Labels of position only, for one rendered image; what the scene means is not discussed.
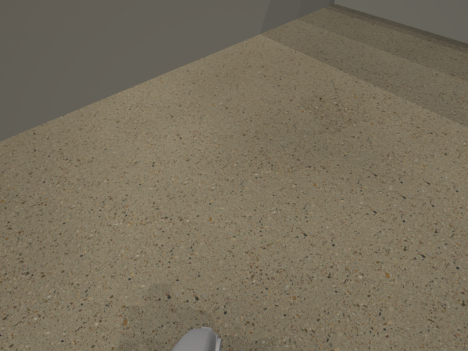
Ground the robot left thigh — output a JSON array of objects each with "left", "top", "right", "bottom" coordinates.
[{"left": 171, "top": 328, "right": 222, "bottom": 351}]

